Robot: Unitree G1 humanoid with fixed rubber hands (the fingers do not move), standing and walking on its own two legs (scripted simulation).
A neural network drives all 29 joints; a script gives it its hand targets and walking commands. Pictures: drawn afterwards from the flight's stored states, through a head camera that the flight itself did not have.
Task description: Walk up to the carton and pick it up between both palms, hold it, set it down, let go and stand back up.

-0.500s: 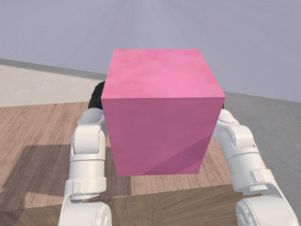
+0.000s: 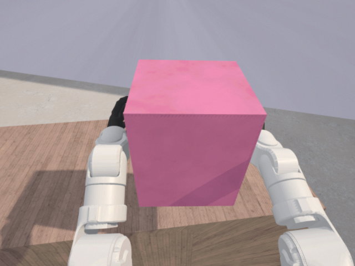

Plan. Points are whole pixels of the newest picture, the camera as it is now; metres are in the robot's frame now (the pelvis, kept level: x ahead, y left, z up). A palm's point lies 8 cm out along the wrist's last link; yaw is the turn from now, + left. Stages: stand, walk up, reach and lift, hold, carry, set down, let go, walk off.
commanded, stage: hold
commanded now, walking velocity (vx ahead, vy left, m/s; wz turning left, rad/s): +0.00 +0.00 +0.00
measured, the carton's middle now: (187, 134) +0.36 +0.00 +0.19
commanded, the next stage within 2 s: none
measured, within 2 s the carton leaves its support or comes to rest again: neither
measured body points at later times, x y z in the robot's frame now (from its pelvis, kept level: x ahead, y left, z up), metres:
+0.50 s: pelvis +0.01 +0.00 +0.00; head -0.05 +0.01 +0.45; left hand +0.38 +0.15 +0.20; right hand +0.38 -0.15 +0.19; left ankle +0.05 +0.12 -0.75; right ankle +0.00 -0.12 -0.75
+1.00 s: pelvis +0.00 +0.00 +0.00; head -0.06 +0.02 +0.45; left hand +0.37 +0.16 +0.21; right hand +0.38 -0.15 +0.19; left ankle +0.05 +0.12 -0.75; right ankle +0.00 -0.12 -0.75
